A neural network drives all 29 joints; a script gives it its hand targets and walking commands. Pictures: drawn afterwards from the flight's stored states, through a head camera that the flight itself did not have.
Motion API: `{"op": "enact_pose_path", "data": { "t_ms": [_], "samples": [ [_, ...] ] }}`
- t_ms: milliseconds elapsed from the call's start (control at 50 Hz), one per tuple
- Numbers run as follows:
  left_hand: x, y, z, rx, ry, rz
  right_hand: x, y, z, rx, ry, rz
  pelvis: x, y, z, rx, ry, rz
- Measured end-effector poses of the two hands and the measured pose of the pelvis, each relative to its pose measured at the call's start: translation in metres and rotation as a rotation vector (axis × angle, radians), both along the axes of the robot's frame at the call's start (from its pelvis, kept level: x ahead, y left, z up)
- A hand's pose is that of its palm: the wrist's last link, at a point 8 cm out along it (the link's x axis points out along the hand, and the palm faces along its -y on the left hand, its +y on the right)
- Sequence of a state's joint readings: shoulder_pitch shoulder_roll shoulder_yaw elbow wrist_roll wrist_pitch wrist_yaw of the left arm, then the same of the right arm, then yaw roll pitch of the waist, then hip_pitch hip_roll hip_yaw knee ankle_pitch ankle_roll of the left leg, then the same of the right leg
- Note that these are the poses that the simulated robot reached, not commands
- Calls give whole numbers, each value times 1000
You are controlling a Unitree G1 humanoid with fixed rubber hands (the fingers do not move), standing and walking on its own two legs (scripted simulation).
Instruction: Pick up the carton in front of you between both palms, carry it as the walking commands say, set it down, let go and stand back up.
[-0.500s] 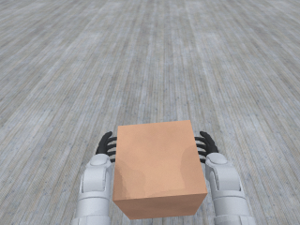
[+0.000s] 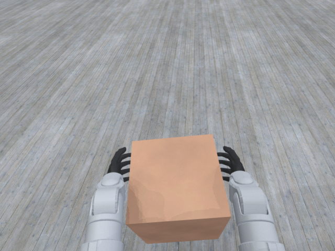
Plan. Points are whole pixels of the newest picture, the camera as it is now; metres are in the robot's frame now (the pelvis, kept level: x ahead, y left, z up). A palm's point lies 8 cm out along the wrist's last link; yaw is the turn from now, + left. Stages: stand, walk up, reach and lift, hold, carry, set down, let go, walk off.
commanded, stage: hold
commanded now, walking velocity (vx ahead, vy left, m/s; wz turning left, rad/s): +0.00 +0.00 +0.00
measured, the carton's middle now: (177, 192) +0.28 +0.00 -0.05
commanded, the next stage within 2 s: set down in 0.44 s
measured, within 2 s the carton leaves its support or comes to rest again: neither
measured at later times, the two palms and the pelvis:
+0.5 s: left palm (118, 176) +0.28 +0.14 +0.05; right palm (240, 167) +0.30 -0.15 +0.04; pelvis +0.00 -0.03 +0.00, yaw +4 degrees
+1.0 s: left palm (137, 188) +0.32 +0.13 -0.10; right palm (232, 185) +0.33 -0.17 -0.12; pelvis -0.03 -0.02 -0.05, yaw +3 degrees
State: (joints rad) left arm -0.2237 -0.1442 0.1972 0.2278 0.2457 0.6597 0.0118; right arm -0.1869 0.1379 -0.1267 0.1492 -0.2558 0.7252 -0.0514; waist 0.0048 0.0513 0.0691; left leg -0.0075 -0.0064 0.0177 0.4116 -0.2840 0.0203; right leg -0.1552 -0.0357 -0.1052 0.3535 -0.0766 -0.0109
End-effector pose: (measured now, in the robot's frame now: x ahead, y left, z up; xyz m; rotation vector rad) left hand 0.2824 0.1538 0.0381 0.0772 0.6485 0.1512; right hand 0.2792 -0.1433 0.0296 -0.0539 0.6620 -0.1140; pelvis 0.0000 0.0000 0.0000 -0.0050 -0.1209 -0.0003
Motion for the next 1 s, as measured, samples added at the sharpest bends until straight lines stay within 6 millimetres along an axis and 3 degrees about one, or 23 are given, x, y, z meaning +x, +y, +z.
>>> {"op": "enact_pose_path", "data": {
  "t_ms": [140,300,540,660,800,1000],
  "samples": [
    [-10,-1,1,-2,-8,14,-6,-1,2,4,-8,10,-10,-4,-2,4,-28,28],
    [-13,-3,6,-5,-17,51,1,-3,6,21,-15,39,-12,-14,-3,7,-39,54],
    [-2,-11,12,-13,-13,77,20,-12,9,36,-10,57,-1,-30,-1,5,-32,80],
    [11,-12,3,-13,3,94,35,-11,-1,60,8,47,0,-32,-3,1,-8,83],
    [32,-15,-31,3,22,89,51,-13,-41,68,28,37,-5,-28,-13,-5,101,79],
    [39,-27,-139,-13,26,79,53,-26,-151,38,31,48,-27,-17,-47,18,400,52]
  ]
}}
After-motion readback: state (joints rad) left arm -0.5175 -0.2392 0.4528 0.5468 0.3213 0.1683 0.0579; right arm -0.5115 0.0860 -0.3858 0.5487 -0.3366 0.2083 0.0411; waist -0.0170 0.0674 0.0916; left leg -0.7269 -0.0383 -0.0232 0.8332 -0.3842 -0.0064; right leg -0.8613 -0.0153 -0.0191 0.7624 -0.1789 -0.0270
